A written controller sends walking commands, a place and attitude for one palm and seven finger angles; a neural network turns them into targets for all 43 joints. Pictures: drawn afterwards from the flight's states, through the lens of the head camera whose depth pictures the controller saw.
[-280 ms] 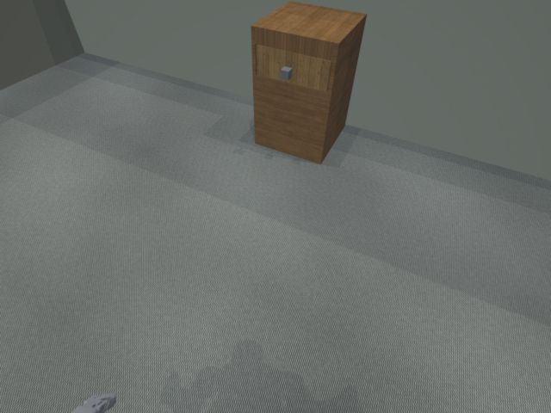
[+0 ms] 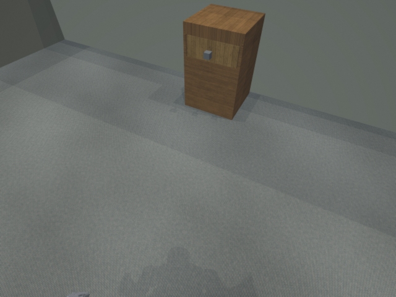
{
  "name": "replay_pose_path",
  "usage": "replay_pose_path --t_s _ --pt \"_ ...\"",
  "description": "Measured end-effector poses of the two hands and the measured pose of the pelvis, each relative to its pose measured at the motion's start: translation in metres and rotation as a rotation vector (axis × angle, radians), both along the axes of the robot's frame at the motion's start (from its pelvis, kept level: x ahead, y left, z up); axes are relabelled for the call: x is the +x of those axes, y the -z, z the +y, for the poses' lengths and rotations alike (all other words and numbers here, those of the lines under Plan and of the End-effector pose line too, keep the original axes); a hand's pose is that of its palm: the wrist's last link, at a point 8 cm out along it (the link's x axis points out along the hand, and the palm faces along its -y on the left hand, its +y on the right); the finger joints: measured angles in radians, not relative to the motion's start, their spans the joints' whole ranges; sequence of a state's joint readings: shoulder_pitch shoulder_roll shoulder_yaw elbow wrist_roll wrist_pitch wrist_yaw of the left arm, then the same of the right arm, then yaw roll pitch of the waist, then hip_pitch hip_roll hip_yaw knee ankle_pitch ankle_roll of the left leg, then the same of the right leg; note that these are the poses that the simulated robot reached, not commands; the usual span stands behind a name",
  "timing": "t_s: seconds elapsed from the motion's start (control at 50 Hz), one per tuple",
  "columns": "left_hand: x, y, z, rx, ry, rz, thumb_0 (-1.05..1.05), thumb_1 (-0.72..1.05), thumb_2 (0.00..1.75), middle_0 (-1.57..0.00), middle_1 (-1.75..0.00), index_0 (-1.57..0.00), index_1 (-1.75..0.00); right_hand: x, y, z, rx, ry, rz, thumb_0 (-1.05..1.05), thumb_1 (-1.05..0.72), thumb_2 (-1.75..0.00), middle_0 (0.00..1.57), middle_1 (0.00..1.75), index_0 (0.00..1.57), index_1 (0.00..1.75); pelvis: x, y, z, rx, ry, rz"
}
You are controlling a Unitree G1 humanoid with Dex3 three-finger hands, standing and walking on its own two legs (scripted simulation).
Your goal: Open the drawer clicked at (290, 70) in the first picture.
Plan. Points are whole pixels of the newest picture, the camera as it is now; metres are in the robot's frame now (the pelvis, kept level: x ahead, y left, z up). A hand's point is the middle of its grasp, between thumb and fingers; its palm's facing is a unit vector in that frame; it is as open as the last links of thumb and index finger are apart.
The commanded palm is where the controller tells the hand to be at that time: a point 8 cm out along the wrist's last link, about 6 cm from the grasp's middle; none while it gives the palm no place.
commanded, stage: stand and wait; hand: left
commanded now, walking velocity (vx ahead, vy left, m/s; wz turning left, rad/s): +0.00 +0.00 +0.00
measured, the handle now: (208, 54) +1.62 +0.02 -0.25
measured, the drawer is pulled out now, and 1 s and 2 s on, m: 0.00 0.00 0.00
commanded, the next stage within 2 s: look at it before walking up in 0.54 s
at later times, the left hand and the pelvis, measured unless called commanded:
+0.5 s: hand out of the picture +0.06 +0.24 -0.15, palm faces -0.02 -0.94 -0.33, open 7.4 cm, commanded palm none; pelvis -0.01 -0.01 +0.00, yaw +0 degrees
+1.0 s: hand out of the picture +0.06 +0.24 -0.15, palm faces -0.04 -0.95 -0.32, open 7.4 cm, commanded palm none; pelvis -0.01 -0.01 +0.01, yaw +0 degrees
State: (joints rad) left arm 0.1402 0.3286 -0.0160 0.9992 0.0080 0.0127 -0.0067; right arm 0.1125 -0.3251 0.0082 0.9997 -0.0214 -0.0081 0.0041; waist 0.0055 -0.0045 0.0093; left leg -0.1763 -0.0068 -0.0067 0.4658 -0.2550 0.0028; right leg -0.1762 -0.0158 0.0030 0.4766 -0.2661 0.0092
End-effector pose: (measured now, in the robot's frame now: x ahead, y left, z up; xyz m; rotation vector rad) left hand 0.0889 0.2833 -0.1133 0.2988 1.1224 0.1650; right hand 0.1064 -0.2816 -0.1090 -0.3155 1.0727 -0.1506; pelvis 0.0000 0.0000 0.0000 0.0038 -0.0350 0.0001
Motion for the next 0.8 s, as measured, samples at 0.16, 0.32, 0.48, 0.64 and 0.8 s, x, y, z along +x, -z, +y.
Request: replay_pose_path --t_s 0.16,0.32,0.48,0.64,0.8 --pt "-0.025 0.003 0.002 0.006 -0.022 0.060 0.01 0.90 0.90 -0.20 -0.30 -0.20 -0.30 -0.024 0.003 -0.011 -0.014 0.026 0.065 0.01 -0.90 -0.90 0.20 0.30 0.21 0.30 -0.005 -0.002 -0.003 -0.001 -0.001 -0.005" --pt "-0.039 0.004 0.003 0.012 -0.029 0.094 0.01 0.90 0.90 -0.20 -0.30 -0.20 -0.30 -0.047 0.005 -0.018 -0.022 0.049 0.117 0.01 -0.90 -0.90 0.20 0.30 0.20 0.30 -0.010 -0.003 -0.006 -0.002 0.001 -0.008" --pt "-0.039 0.003 0.001 0.012 -0.025 0.089 0.01 0.90 0.90 -0.20 -0.30 -0.20 -0.30 -0.059 0.006 -0.019 -0.016 0.059 0.134 0.01 -0.90 -0.90 0.20 0.30 0.20 0.30 -0.014 -0.004 -0.007 -0.002 0.002 -0.011" --pt "-0.036 0.002 -0.002 0.010 -0.016 0.074 0.01 0.90 0.90 -0.20 -0.30 -0.20 -0.30 -0.061 0.006 -0.018 -0.007 0.063 0.132 0.01 -0.90 -0.90 0.20 0.30 0.20 0.30 -0.017 -0.005 -0.008 -0.002 0.005 -0.011" --pt "-0.036 0.003 -0.003 0.006 -0.011 0.082 0.01 0.90 0.90 -0.20 -0.30 -0.20 -0.30 -0.063 0.006 -0.017 -0.006 0.065 0.139 0.01 -0.90 -0.90 0.20 0.30 0.20 0.30 -0.017 -0.005 -0.007 -0.003 0.007 -0.006"
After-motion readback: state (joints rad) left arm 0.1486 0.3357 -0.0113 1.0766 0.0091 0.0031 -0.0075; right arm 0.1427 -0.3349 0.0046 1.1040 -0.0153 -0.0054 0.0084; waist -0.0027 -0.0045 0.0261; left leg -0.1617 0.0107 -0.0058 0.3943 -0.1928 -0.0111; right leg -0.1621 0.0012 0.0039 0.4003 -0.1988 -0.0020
